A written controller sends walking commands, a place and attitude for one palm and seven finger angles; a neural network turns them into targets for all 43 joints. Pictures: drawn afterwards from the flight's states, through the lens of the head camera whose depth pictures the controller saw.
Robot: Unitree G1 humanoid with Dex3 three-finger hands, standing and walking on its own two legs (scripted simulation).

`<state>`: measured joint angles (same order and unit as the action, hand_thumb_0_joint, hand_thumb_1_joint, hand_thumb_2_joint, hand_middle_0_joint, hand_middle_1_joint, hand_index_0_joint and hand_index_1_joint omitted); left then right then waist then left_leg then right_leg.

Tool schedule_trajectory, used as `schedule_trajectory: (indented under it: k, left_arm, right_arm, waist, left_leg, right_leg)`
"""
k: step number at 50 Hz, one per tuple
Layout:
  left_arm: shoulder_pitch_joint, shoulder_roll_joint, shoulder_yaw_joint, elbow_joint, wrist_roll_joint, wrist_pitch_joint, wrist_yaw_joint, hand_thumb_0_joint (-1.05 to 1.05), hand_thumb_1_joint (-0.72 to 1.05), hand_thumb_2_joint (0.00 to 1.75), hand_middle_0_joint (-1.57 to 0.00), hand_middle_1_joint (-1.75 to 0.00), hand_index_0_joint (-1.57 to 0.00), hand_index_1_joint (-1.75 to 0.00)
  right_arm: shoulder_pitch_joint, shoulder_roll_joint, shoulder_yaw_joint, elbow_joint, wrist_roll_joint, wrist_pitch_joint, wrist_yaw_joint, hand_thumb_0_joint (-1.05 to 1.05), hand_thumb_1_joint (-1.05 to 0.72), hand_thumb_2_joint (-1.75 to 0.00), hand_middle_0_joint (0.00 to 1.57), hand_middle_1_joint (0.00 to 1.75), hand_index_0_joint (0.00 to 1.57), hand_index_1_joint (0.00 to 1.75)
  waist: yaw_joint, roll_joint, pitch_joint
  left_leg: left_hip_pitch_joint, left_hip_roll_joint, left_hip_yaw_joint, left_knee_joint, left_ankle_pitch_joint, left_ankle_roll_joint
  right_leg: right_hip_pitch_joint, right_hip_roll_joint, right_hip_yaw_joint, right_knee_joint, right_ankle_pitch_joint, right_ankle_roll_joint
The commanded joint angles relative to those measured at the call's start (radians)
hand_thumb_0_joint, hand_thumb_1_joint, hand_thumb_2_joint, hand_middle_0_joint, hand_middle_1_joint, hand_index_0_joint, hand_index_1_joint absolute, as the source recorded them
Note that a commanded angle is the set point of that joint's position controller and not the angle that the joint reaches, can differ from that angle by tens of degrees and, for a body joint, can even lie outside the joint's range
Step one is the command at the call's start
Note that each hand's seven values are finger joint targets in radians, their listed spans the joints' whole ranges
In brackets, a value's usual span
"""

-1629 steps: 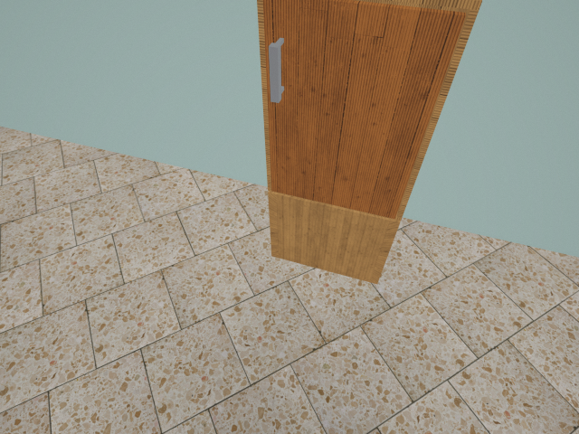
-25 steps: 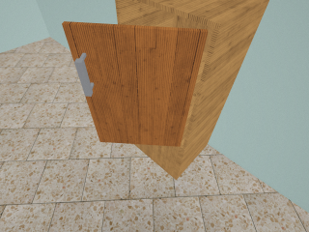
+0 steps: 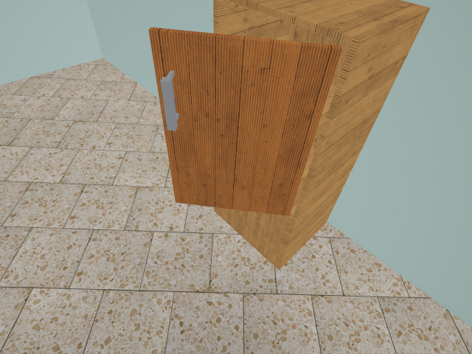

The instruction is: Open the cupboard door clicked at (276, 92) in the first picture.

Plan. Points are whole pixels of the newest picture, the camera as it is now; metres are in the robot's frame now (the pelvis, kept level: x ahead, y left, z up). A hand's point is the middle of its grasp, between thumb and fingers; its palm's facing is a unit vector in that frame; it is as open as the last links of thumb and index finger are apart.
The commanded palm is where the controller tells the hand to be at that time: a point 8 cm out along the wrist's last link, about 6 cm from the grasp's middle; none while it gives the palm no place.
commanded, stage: shuffle to correct the standing spot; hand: left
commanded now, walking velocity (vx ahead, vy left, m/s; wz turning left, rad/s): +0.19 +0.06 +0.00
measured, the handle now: (171, 101) +0.65 +0.21 +0.09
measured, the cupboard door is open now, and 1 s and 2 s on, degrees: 40 40 40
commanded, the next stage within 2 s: come to a stop and stand still in 1.04 s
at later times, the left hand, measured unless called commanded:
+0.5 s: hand out of the picture -0.02 +0.19 -0.17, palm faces +0.04 -0.98 -0.18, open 7.3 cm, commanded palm none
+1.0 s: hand out of the picture +0.08 +0.25 -0.17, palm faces -0.01 -0.99 -0.15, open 7.4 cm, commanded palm none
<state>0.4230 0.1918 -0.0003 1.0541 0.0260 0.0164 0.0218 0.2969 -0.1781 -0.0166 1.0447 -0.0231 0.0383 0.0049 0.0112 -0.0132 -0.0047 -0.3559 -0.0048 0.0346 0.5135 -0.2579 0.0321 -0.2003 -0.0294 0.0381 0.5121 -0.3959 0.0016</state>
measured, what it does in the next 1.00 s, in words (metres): steps on the spot: right foot, then left foot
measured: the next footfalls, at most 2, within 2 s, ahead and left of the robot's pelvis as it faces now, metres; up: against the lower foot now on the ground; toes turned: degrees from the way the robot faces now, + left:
right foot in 0.44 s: +0.01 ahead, -0.06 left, +0.00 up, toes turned -9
left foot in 0.82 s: +0.11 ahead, +0.19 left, +0.00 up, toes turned +2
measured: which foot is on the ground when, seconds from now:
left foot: down 0.00-0.44, up 0.46-0.80, down 0.82-1.00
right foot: down 0.00-0.14, up 0.16-0.42, down 0.44-0.80, up 0.82-1.00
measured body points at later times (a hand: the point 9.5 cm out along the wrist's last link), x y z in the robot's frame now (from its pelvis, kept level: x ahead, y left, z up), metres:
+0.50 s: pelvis -0.02 +0.03 +0.00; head -0.04 +0.03 +0.45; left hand -0.02 +0.24 -0.15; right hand -0.04 -0.18 -0.16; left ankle +0.06 +0.10 -0.71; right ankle -0.03 -0.05 -0.74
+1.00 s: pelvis +0.05 +0.07 +0.00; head +0.06 +0.09 +0.45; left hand +0.08 +0.30 -0.16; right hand +0.03 -0.13 -0.15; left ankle +0.07 +0.19 -0.74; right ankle +0.06 -0.05 -0.68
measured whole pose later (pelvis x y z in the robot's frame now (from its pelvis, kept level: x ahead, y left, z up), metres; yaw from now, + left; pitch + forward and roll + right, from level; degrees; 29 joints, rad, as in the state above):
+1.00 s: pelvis +0.05 +0.07 +0.00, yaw -3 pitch +1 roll +1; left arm 0.30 0.18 0.04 1.03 0.03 0.00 -0.01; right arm 0.37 -0.08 0.00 1.07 -0.03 -0.06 -0.02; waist 0.00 -0.06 0.00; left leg -0.22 0.02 0.09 0.41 -0.20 0.01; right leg -0.49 -0.07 -0.07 0.97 -0.33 -0.03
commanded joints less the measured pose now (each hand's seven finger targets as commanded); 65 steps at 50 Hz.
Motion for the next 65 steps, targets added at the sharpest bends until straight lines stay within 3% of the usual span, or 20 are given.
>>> schedule_trajectory:
  k: [1,3,5,7,8,11,20,21,22,23,26,38,39,40,42,48,55,57,59,65]
  left_arm:
    - [0.058,0.131,0.05,-0.024,-0.003,-0.015,0.005,0.0,0.9,0.9,-0.2,-0.3,-0.2,-0.3]
    - [-0.084,0.145,0.069,-0.066,-0.003,-0.021,0.015,0.0,0.9,0.9,-0.2,-0.3,-0.2,-0.3]
    - [-0.086,0.092,0.05,-0.07,0.004,-0.019,0.011,0.0,0.9,0.9,-0.2,-0.3,-0.2,-0.3]
    - [-0.013,0.022,0.046,-0.086,0.0,-0.019,-0.001,0.0,0.9,0.9,-0.2,-0.3,-0.2,-0.3]
    - [-0.014,0.021,0.043,-0.07,0.007,-0.017,0.001,0.0,0.9,0.9,-0.2,-0.3,-0.2,-0.3]
    - [0.057,-0.011,0.04,-0.033,0.008,-0.018,-0.012,0.0,0.9,0.9,-0.2,-0.3,-0.2,-0.3]
    - [0.218,-0.037,0.049,0.004,-0.001,-0.008,-0.005,0.0,0.9,0.9,-0.2,-0.3,-0.2,-0.3]
    - [0.261,-0.004,0.059,0.018,0.003,-0.015,0.004,0.0,0.9,0.9,-0.2,-0.3,-0.2,-0.3]
    - [0.259,0.064,0.073,0.011,0.016,-0.021,0.018,0.0,0.9,0.9,-0.2,-0.3,-0.2,-0.3]
    - [0.165,0.112,0.082,-0.031,0.005,-0.023,0.022,0.0,0.9,0.9,-0.2,-0.3,-0.2,-0.3]
    - [-0.029,0.046,0.056,-0.079,-0.004,-0.081,0.02,0.0,0.9,0.9,-0.2,-0.3,-0.2,-0.3]
    - [0.055,0.087,0.066,-0.018,0.003,-0.054,-0.016,0.0,0.9,0.9,-0.2,-0.3,-0.2,-0.3]
    - [0.057,0.045,0.056,-0.023,0.001,-0.049,-0.019,0.0,0.9,0.9,-0.2,-0.3,-0.2,-0.3]
    - [0.046,-0.01,0.048,-0.055,-0.003,-0.048,-0.024,0.0,0.9,0.9,-0.2,-0.3,-0.2,-0.3]
    - [-0.07,-0.008,0.042,-0.12,0.011,-0.052,-0.025,0.0,0.9,0.9,-0.2,-0.3,-0.2,-0.3]
    - [-0.104,-0.02,0.044,-0.092,0.002,-0.045,-0.042,0.0,0.9,0.9,-0.2,-0.3,-0.2,-0.3]
    - [-0.091,0.007,0.056,-0.083,-0.001,-0.052,-0.032,0.0,0.9,0.9,-0.2,-0.3,-0.2,-0.3]
    - [0.047,0.122,0.078,-0.043,0.002,-0.064,-0.016,0.0,0.9,0.9,-0.2,-0.3,-0.2,-0.3]
    - [0.053,0.147,0.083,-0.051,-0.009,-0.062,-0.006,0.0,0.9,0.9,-0.2,-0.3,-0.2,-0.3]
    - [-0.156,0.072,0.052,-0.093,-0.001,-0.056,0.012,0.0,0.9,0.9,-0.2,-0.3,-0.2,-0.3]
  right_arm:
    - [0.012,-0.082,-0.034,-0.063,0.001,-0.009,-0.008,0.0,-0.9,-0.9,0.2,0.3,0.2,0.3]
    - [0.093,-0.064,-0.045,-0.043,0.0,-0.013,-0.009,0.0,-0.9,-0.9,0.2,0.3,0.2,0.3]
    - [0.176,-0.059,-0.031,-0.025,0.005,-0.044,-0.007,0.0,-0.9,-0.9,0.2,0.3,0.2,0.3]
    - [0.216,-0.17,-0.05,-0.023,-0.01,-0.054,-0.025,0.0,-0.9,-0.9,0.2,0.3,0.2,0.3]
    - [0.159,-0.159,-0.048,-0.026,-0.005,-0.054,-0.022,0.0,-0.9,-0.9,0.2,0.3,0.2,0.3]
    - [0.027,-0.112,-0.032,-0.057,0.001,-0.076,-0.022,0.0,-0.9,-0.9,0.2,0.3,0.2,0.3]
    - [0.063,-0.102,-0.043,-0.025,-0.005,-0.049,-0.026,0.0,-0.9,-0.9,0.2,0.3,0.2,0.3]
    - [0.044,-0.068,-0.041,-0.026,0.003,-0.046,-0.02,0.0,-0.9,-0.9,0.2,0.3,0.2,0.3]
    - [0.031,0.005,-0.031,-0.056,0.018,-0.042,-0.017,0.0,-0.9,-0.9,0.2,0.3,0.2,0.3]
    - [-0.01,-0.043,-0.044,-0.094,-0.002,-0.038,-0.01,0.0,-0.9,-0.9,0.2,0.3,0.2,0.3]
    - [0.069,-0.03,-0.055,-0.056,-0.001,-0.03,0.019,0.0,-0.9,-0.9,0.2,0.3,0.2,0.3]
    - [0.104,0.0,-0.029,-0.049,0.003,-0.083,0.001,0.0,-0.9,-0.9,0.2,0.3,0.2,0.3]
    - [0.18,-0.048,-0.035,-0.025,0.003,-0.091,-0.011,0.0,-0.9,-0.9,0.2,0.3,0.2,0.3]
    - [0.258,-0.132,-0.049,-0.009,-0.008,-0.093,-0.02,0.0,-0.9,-0.9,0.2,0.3,0.2,0.3]
    - [0.267,-0.173,-0.052,-0.013,-0.013,-0.084,-0.027,0.0,-0.9,-0.9,0.2,0.3,0.2,0.3]
    - [0.126,-0.067,-0.021,-0.007,-0.004,-0.121,-0.036,0.0,-0.9,-0.9,0.2,0.3,0.2,0.3]
    - [0.1,-0.068,-0.033,-0.003,-0.006,-0.083,-0.029,0.0,-0.9,-0.9,0.2,0.3,0.2,0.3]
    - [0.09,0.019,-0.013,-0.03,0.005,-0.084,-0.017,0.0,-0.9,-0.9,0.2,0.3,0.2,0.3]
    - [0.044,-0.026,-0.027,-0.055,0.0,-0.073,-0.018,0.0,-0.9,-0.9,0.2,0.3,0.2,0.3]
    - [0.093,0.048,-0.001,0.013,0.012,-0.037,-0.023,0.0,-0.9,-0.9,0.2,0.3,0.2,0.3]
  waist:
    - [-0.02,-0.177,0.104]
    - [-0.088,-0.225,0.106]
    - [-0.093,-0.038,0.168]
    - [-0.067,0.327,0.129]
    - [-0.038,0.272,0.134]
    - [0.039,0.121,0.108]
    - [0.062,0.08,0.087]
    - [0.085,-0.012,0.131]
    - [0.09,-0.28,0.189]
    - [0.047,-0.242,0.236]
    - [-0.056,-0.094,0.192]
    - [-0.018,-0.076,0.092]
    - [-0.042,0.052,0.065]
    - [-0.065,0.272,0.054]
    - [-0.08,0.207,0.068]
    - [-0.008,0.126,0.049]
    - [0.015,0.06,0.061]
    - [0.081,-0.236,0.035]
    - [0.07,-0.244,0.011]
    - [-0.024,-0.095,0.009]
  left_leg:
    - [0.061,-0.038,0.032,0.175,-0.151,-0.03]
    - [0.178,0.006,0.01,0.292,-0.077,-0.026]
    - [0.205,0.034,-0.046,-0.027,-0.229,-0.006]
    - [0.14,0.287,-0.484,-0.389,-0.605,0.104]
    - [0.046,0.311,-0.537,-0.438,-0.65,0.13]
    - [-0.124,0.259,-0.343,-0.429,-0.436,0.145]
    - [-0.142,0.162,-0.165,-0.395,-0.414,0.054]
    - [-0.257,0.109,-0.1,-0.236,-0.368,0.026]
    - [-0.443,-0.017,0.049,0.108,-0.31,-0.02]
    - [-0.417,-0.004,0.017,0.366,-0.179,-0.019]
    - [-0.327,0.062,-0.021,0.552,0.05,-0.013]
    - [0.177,0.01,0.111,-0.055,-0.024,-0.018]
    - [0.291,0.087,0.01,-0.121,-0.08,-0.002]
    - [0.355,0.306,-0.318,-0.255,-0.23,0.086]
    - [0.238,0.412,-0.531,-0.381,-0.409,0.204]
    - [0.144,0.257,-0.123,-0.313,0.183,0.149]
    - [-0.008,0.205,-0.085,-0.168,-0.089,0.082]
    - [-0.29,0.025,0.093,0.18,-0.27,-0.001]
    - [-0.305,0.054,0.014,0.53,-0.332,-0.009]
    - [0.059,0.054,0.044,0.182,-0.081,-0.066]
  right_leg:
    - [-0.251,-0.139,0.202,-0.301,-0.376,-0.111]
    - [-0.401,-0.208,0.216,-0.337,-0.35,-0.123]
    - [-0.409,-0.09,0.094,-0.089,-0.312,-0.078]
    - [-0.418,0.071,-0.114,0.396,-0.161,-0.032]
    - [-0.383,0.021,-0.048,0.559,-0.098,-0.056]
    - [-0.268,-0.031,-0.069,0.639,0.04,-0.048]
    - [0.176,0.063,-0.188,-0.086,-0.032,-0.084]
    - [0.267,-0.008,-0.081,-0.232,-0.059,-0.111]
    - [0.261,-0.27,0.277,-0.407,-0.348,-0.199]
    - [0.032,-0.43,0.425,-0.523,-0.417,-0.253]
    - [-0.083,-0.27,0.167,-0.484,-0.203,-0.171]
    - [-0.14,-0.15,-0.007,-0.177,-0.13,-0.125]
    - [-0.221,-0.11,-0.049,-0.012,-0.109,-0.098]
    - [-0.392,-0.016,-0.158,0.256,-0.147,-0.051]
    - [-0.497,-0.029,-0.085,0.596,-0.149,-0.06]
    - [-0.334,-0.063,-0.094,0.421,0.081,-0.018]
    - [0.034,0.006,-0.148,-0.009,0.164,-0.014]
    - [0.287,-0.246,0.193,-0.171,0.06,-0.12]
    - [0.167,-0.373,0.382,-0.313,0.017,-0.24]
    - [-0.084,-0.225,0.011,-0.205,0.517,-0.176]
